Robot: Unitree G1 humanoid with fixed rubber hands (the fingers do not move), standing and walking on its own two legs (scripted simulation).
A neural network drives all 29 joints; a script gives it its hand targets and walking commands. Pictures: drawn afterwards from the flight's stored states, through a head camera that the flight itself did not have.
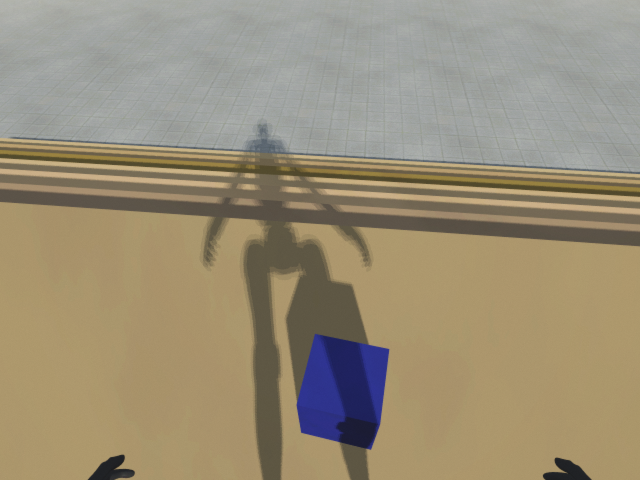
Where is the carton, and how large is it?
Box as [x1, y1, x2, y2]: [297, 334, 388, 449]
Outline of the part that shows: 315,334 297,401 297,410 301,432 370,449 380,421 388,349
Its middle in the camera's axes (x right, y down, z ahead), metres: +0.06 +0.43 +1.12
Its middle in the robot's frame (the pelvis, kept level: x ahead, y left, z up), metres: +0.45 -0.03 -0.66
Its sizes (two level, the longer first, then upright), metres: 0.210 0.200 0.250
